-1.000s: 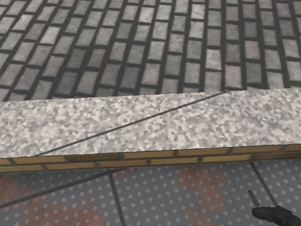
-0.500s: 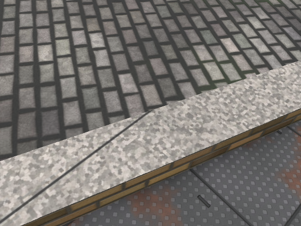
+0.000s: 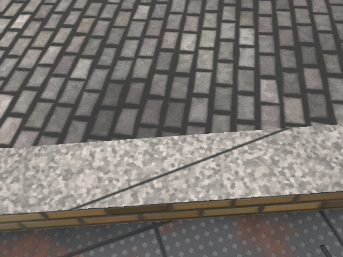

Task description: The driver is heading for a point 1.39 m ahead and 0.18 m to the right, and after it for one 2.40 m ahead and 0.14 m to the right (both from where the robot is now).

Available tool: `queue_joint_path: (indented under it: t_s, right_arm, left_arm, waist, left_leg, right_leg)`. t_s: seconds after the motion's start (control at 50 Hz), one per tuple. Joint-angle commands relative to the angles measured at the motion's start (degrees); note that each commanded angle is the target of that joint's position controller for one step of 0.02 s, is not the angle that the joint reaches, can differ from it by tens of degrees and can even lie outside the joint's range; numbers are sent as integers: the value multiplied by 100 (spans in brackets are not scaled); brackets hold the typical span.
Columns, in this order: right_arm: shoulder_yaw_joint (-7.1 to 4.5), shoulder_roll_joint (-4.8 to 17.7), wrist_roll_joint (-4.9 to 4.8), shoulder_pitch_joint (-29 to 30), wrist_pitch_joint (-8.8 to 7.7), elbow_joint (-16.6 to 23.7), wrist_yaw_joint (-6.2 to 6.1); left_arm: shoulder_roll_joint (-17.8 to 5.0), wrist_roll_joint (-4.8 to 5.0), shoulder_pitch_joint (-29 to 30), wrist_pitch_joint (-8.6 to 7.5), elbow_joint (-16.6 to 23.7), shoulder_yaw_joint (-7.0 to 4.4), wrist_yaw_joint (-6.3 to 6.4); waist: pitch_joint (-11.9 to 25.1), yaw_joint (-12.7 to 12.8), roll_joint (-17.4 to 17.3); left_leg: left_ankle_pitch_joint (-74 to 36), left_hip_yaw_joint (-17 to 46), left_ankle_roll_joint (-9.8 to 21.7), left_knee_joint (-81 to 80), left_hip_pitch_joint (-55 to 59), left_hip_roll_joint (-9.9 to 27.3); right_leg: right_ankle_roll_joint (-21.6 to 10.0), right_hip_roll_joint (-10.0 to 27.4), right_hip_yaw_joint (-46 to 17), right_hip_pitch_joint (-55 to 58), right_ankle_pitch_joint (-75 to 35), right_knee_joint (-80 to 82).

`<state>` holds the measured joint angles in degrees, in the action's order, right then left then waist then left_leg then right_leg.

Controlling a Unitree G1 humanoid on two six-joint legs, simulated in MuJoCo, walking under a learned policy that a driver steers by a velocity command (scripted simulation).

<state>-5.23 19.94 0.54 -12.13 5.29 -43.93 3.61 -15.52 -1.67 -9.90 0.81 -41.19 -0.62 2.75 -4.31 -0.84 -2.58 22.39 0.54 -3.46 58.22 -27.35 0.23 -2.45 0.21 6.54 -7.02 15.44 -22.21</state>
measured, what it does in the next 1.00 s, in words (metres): walks ahead, turning right: left foot, then right foot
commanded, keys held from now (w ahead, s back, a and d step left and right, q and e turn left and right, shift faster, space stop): q+shift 0.08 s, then shift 0.08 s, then e+shift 0.32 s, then w+e+shift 0.46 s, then w+shift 0.04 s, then w+q+shift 0.02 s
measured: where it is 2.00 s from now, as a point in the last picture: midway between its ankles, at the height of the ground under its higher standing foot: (271, 116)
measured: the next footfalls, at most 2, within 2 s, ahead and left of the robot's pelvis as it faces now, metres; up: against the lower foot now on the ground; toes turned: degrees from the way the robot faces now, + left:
left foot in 0.18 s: +0.03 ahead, +0.14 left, +0.00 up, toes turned +11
right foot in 0.94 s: +0.18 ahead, -0.17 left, +0.00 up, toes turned -27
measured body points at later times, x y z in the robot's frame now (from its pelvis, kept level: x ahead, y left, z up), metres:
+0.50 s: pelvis +0.00 +0.06 +0.00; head +0.03 +0.08 +0.45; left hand +0.02 +0.34 -0.14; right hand +0.18 -0.17 -0.10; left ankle -0.01 +0.13 -0.74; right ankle -0.02 -0.07 -0.68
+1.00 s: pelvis +0.15 -0.09 -0.03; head +0.15 -0.12 +0.41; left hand +0.45 +0.09 -0.09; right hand +0.06 -0.37 -0.17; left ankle +0.03 +0.13 -0.67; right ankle +0.14 -0.15 -0.74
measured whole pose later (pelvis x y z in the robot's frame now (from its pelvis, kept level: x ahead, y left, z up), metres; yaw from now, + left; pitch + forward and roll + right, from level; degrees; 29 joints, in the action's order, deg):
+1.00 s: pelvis +0.15 -0.09 -0.03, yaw -22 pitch +0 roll +1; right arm -4.0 19.8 2.8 -19.5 -1.0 -48.0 2.0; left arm -19.4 -1.0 -3.6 0.6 -39.7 -3.6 -2.8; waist -1.5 -3.3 -2.9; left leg 26.9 -9.2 -3.6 61.6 -9.6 11.5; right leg -6.4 -1.0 6.1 -23.4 21.6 -44.5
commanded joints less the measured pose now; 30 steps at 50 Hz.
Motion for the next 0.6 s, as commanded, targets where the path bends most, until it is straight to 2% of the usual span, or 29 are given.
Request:
queue_joint_path:
  t_s: [0.02, 0.08, 0.12, 0.14, 0.16, 0.18, 0.2, 0.22, 0.24, 0.26, 0.28, 0.3, 0.32, 0.36, 0.4, 0.44, 0.48, 0.5, 0.54, 0.56, 0.6]
  right_arm:
    - [12, 234, -32, 470, -45, 657, 81]
    - [38, 181, -56, 605, -26, 830, 89]
    - [38, 190, -36, 623, -27, 894, 58]
    - [25, 211, 6, 505, -40, 876, 28]
    - [15, 220, 83, 164, -90, 770, -22]
    - [-56, 539, 210, -303, -183, 614, -117]
    - [-171, 1357, 177, -339, -291, 752, -217]
    - [-124, 979, -50, -687, -310, 668, -308]
    - [90, 477, -33, -321, -324, 612, -363]
    - [289, -10, 6, 299, -335, 602, -423]
    - [356, -88, 43, 708, -345, 615, -494]
    - [330, 68, 52, 797, -345, 591, -563]
    - [282, 265, 53, 714, -327, 546, -581]
    - [220, 415, 14, 515, -306, 490, -583]
    - [218, 352, 25, 531, -302, 481, -601]
    - [234, 248, 67, 541, -324, 455, -630]
    - [232, 203, 96, 475, -366, 395, -649]
    - [187, 290, 114, 256, -403, 350, -625]
    - [99, 481, 141, 82, -512, 297, -552]
    - [67, 522, 145, 37, -565, 282, -527]
    - [12, 575, 168, -87, -672, 221, -492]
  left_arm:
    - [-1010, -23, -314, -60, 172, -315, -47]
    - [-1079, -7, -239, -106, 167, -377, -143]
    - [-1156, 55, -336, -129, 93, -424, -197]
    - [-1184, 111, -331, -125, 67, -441, -213]
    - [-1189, 185, -266, -109, 42, -449, -234]
    - [-1050, 218, -461, -100, -3, -403, -258]
    - [-256, 117, -655, -66, 386, -165, -310]
    - [-537, 15, -273, 65, 229, -195, -246]
    - [-513, 130, -198, 123, 153, -181, -275]
    - [-435, 223, -282, 127, -20, -144, -321]
    - [-549, 201, -409, 135, -177, -181, -347]
    - [-751, 113, -644, 169, -337, -259, -360]
    - [-890, 84, -812, 186, -431, -326, -372]
    - [-876, 123, -878, 206, -469, -378, -399]
    - [-763, 129, -743, 258, -408, -394, -417]
    - [-700, 95, -545, 302, -296, -413, -454]
    - [-623, 63, -408, 318, -182, -419, -499]
    - [-626, 30, -333, 325, -103, -415, -545]
    - [-746, 0, -11, 348, 104, -467, -696]
    - [-777, 6, 124, 357, 183, -492, -762]
    - [-722, 42, 326, 342, 281, -512, -849]
  waist:
    - [342, 300, 1104]
    - [441, 281, 1246]
    - [531, 286, 1326]
    - [587, 202, 1307]
    - [712, -62, 1056]
    - [1004, -277, 297]
    - [1372, -46, -1588]
    - [1778, -576, -685]
    - [1377, -315, -512]
    - [833, -29, -408]
    - [543, 135, -532]
    - [410, 178, -708]
    - [434, 182, -668]
    - [507, 113, -384]
    - [356, 74, -354]
    - [180, 33, -412]
    - [155, 9, -418]
    - [344, -97, -470]
    - [333, -201, -598]
    - [293, -213, -533]
    - [176, -199, -262]
  left_leg:
    - [59, -262, 47, -587, -463, 104]
    - [54, -574, 214, -1310, 270, 51]
    - [168, -641, 338, -1868, 679, -93]
    - [77, -625, 427, -2290, 941, -168]
    - [-608, -585, 537, -3143, 1541, -257]
    - [-1513, 170, 712, -3948, 2728, 131]
    - [-4672, 2521, 1400, -3792, 3840, 2280]
    - [-5271, 1983, 2058, -3647, 3295, 2456]
    - [-4853, 1384, 1974, -3790, 2841, 2103]
    - [-4074, 819, 1641, -4028, 2259, 1712]
    - [-3761, 461, 1364, -4141, 2028, 1422]
    - [-4046, 151, 1299, -4120, 1906, 1275]
    - [-4247, 41, 1323, -4049, 2032, 1297]
    - [-4044, 14, 1424, -4050, 2264, 1501]
    - [-3157, -44, 1480, -4203, 2226, 1604]
    - [-2370, -100, 1512, -4357, 2188, 1657]
    - [-2079, -180, 1545, -4373, 2266, 1719]
    - [-867, -60, 1555, -4624, 2446, 1818]
    - [1095, 381, 1512, -5154, 2700, 2079]
    - [1556, 499, 1468, -5315, 2831, 2182]
    - [1747, 462, 1369, -5467, 3039, 2311]
  right_leg:
    - [-852, 1596, -580, 839, -3511, 193]
    - [-673, 1615, -138, 519, -3542, -57]
    - [-597, 1648, -130, 423, -3623, -356]
    - [-522, 1652, -111, 349, -3583, -627]
    - [-318, 1532, 85, 67, -3259, -1163]
    - [0, 1249, 315, -816, -2435, -2149]
    - [426, 375, 533, -2563, 1881, -3459]
    - [400, 356, -414, -2172, 2170, -3946]
    - [343, 425, -675, -1924, 1859, -3895]
    - [318, 484, -850, -1633, 1444, -3404]
    - [324, 373, -853, -1425, 1110, -3101]
    - [347, 202, -753, -1271, 900, -3168]
    - [350, 71, -681, -1348, 886, -3373]
    - [374, 24, -660, -1627, 916, -3758]
    - [423, 95, -622, -1904, 855, -3921]
    - [471, 183, -561, -2135, 737, -3812]
    - [500, 257, -503, -2222, 697, -3540]
    - [465, 318, -446, -2287, 674, -3378]
    - [375, 403, -411, -2628, 659, -3231]
    - [323, 440, -432, -2817, 639, -3187]
    - [208, 510, -470, -3107, 553, -3063]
